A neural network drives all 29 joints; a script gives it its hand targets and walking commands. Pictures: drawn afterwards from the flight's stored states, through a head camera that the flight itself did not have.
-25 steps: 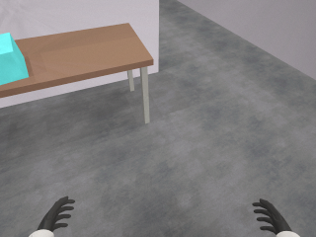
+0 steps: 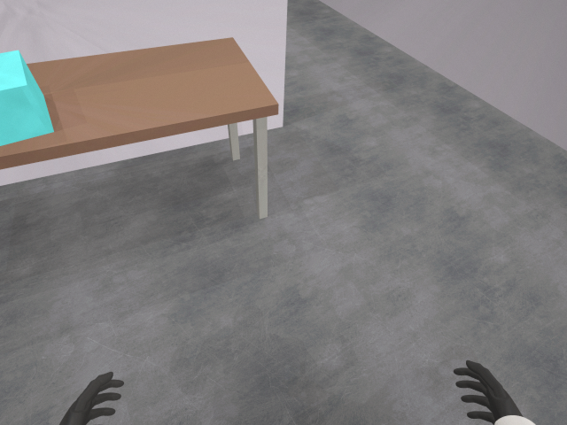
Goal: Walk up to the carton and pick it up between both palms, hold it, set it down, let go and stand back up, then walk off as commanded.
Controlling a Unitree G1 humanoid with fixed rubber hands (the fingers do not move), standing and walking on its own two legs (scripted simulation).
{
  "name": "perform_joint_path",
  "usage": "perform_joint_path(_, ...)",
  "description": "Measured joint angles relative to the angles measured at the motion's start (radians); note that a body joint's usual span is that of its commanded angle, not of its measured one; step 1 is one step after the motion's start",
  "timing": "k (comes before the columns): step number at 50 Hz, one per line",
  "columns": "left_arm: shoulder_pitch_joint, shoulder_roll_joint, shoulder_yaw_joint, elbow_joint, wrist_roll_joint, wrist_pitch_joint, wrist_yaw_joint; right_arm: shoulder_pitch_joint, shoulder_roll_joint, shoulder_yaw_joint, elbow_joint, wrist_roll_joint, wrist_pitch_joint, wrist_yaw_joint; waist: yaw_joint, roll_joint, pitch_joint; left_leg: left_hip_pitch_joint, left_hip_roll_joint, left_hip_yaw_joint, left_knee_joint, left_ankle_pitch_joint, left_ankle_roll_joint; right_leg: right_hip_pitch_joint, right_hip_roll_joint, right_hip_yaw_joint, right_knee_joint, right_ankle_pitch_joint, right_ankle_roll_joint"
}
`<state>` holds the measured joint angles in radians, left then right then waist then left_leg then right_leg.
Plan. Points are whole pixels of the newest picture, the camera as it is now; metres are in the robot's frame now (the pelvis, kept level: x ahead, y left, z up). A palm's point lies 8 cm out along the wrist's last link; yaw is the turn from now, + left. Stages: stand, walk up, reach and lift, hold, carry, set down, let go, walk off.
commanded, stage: stand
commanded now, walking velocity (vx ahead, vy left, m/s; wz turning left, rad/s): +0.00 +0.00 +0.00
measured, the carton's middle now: out of the picture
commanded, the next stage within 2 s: walk up in 0.18 s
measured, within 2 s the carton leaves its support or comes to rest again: neither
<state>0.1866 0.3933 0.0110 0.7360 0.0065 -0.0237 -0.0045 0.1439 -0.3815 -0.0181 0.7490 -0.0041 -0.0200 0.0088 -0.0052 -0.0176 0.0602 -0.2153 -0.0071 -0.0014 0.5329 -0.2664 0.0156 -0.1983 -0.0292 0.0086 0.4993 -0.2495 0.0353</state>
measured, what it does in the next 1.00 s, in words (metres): steps to the left, turning left: left foot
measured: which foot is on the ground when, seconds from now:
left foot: down 0.00-0.46, up 0.48-0.72, down 0.74-1.00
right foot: down 0.00-0.76, up 0.78-1.00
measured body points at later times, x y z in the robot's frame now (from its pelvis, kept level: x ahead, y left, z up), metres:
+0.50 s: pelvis +0.01 +0.02 +0.00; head +0.01 +0.02 +0.45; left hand +0.12 +0.35 -0.09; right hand +0.16 -0.29 -0.09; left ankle +0.01 +0.11 -0.72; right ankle +0.02 -0.14 -0.74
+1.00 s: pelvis +0.05 +0.18 -0.02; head +0.06 +0.16 +0.42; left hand +0.10 +0.52 -0.07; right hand +0.24 -0.11 -0.11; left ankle +0.06 +0.30 -0.74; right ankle +0.16 +0.13 -0.71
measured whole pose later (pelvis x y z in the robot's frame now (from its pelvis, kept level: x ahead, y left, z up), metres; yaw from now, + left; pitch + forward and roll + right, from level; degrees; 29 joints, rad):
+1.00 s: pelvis +0.05 +0.18 -0.02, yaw +17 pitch -5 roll +2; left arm 0.33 0.44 0.03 0.54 0.01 -0.04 0.07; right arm 0.31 -0.46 -0.08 0.55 -0.03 0.07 0.07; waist -0.08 0.00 0.09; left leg -0.31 -0.07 -0.01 0.72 -0.33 0.05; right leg -0.48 -0.05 -0.11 0.93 -0.51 -0.03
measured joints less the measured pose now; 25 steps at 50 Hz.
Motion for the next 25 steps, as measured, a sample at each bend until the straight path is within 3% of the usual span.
perform_joint_path(20, -0.011, -0.001, -0.015, 0.084, -0.007, 0.003, 0.01, -0.021, 0.006, 0.0, 0.084, 0.001, -0.003, 0.007, 0.006, 0.001, -0.018, 0.037, -0.018, 0.01, -0.063, 0.021, 0.016, 0.035, -0.019, 0.009, -0.06, 0.022, 0.017)
perform_joint_path(23, 0.005, 0.017, 0.008, 0.053, 0.011, -0.016, 0.04, 0.0, -0.012, -0.029, 0.027, -0.024, 0.037, 0.048, -0.024, 0.019, -0.016, -0.019, -0.025, -0.031, 0.021, -0.007, 0.022, 0.014, -0.024, -0.037, -0.011, -0.015, -0.009)
perform_joint_path(25, 0.033, 0.042, 0.034, 0.029, 0.028, -0.03, 0.065, 0.012, -0.028, -0.055, 0.004, -0.048, 0.065, 0.067, -0.028, 0.032, -0.009, -0.093, -0.027, -0.038, 0.187, -0.11, 0.02, 0.012, -0.033, -0.069, 0.013, -0.036, -0.003)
